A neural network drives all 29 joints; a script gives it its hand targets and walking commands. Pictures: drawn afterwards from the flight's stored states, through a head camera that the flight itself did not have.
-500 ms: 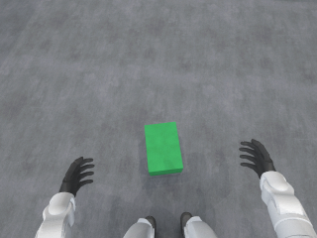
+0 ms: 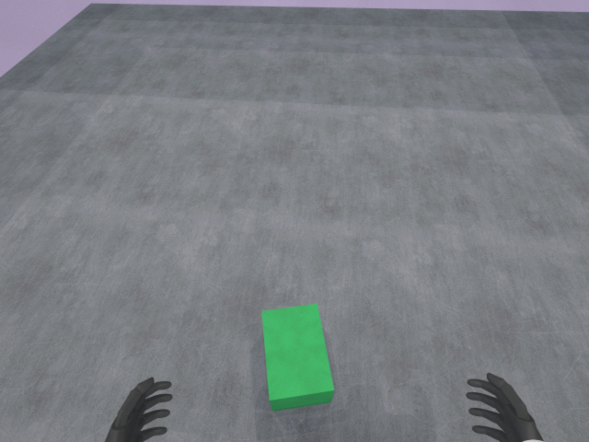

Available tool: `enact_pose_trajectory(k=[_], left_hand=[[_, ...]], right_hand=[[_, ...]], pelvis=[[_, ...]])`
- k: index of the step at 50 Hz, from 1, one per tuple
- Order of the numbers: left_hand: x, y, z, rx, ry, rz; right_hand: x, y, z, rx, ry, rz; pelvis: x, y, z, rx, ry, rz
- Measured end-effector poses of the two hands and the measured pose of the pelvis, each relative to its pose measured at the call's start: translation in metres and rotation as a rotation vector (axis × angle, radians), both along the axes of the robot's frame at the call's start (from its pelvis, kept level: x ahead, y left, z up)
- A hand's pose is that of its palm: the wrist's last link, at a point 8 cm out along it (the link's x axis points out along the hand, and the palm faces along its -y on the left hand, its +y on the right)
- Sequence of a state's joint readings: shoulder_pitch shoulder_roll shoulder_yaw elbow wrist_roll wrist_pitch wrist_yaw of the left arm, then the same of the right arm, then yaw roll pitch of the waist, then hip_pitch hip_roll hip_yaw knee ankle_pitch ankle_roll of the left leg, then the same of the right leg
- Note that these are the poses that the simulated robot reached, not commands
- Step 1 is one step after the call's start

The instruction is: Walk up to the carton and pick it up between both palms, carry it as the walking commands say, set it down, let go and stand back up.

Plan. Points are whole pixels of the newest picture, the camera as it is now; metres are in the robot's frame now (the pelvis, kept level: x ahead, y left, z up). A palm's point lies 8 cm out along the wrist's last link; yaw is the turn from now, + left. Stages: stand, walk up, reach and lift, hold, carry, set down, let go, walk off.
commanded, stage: let go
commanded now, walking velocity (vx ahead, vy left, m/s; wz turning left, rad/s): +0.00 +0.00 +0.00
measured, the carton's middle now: (295, 355) +0.47 +0.04 -0.70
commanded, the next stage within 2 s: stand in 0.18 s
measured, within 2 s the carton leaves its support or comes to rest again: neither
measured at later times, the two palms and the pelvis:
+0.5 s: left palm out of the picture +0.15 +0.28 -0.06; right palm (520, 418) +0.18 -0.26 -0.05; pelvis +0.00 +0.01 +0.00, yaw +0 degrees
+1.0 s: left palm out of the picture +0.13 +0.29 -0.06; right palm (527, 430) +0.16 -0.26 -0.05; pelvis -0.01 +0.01 +0.00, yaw +0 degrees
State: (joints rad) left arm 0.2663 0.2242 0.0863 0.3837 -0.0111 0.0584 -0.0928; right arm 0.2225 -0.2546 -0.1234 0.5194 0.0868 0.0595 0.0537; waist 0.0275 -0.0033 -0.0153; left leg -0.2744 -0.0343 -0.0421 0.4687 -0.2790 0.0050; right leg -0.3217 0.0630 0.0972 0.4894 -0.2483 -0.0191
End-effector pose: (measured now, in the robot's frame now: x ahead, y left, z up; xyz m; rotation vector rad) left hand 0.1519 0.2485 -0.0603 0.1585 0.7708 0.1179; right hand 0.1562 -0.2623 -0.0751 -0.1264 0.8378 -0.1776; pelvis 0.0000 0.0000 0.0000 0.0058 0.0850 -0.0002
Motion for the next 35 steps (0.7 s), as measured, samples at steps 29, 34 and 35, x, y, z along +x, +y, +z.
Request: enact_pose_trajectory(k=[29, 34, 35], left_hand=[[-0.007, 0.034, 0.0, 0.136, -0.044, 0.043], [-0.01, 0.035, 0.0, 0.14, -0.047, 0.044], [-0.011, 0.035, 0.0, 0.141, -0.047, 0.044]], right_hand=[[0.02, 0.005, 0.028, -0.078, -0.204, 0.008], [0.017, 0.005, 0.028, -0.078, -0.209, 0.006], [0.016, 0.005, 0.028, -0.078, -0.21, 0.006]], pelvis=[[0.0, 0.008, -0.004, -0.002, -0.037, 0.004], [-0.002, 0.008, -0.004, -0.001, -0.04, 0.004], [-0.003, 0.008, -0.004, -0.001, -0.041, 0.004]])
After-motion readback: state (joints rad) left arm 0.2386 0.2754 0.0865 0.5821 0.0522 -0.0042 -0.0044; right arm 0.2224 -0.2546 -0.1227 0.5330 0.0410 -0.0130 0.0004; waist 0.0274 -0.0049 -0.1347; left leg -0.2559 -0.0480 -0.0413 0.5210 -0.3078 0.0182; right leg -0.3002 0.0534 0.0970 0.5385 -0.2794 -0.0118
